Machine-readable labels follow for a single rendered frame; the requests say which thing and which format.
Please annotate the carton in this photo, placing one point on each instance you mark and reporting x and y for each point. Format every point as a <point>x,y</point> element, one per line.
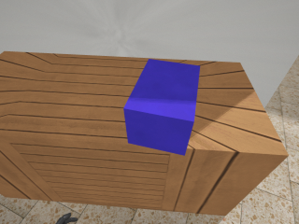
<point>160,111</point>

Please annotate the robot left hand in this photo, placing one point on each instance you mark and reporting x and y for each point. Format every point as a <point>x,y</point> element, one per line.
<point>66,219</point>

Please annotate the pedestal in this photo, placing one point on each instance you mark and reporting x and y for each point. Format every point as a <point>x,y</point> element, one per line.
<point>63,136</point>

